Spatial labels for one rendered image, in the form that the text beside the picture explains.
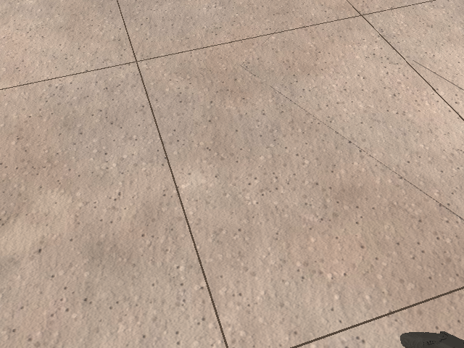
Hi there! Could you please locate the right robot hand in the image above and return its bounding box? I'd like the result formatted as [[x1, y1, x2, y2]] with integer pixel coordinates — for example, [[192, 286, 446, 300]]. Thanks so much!
[[400, 331, 464, 348]]

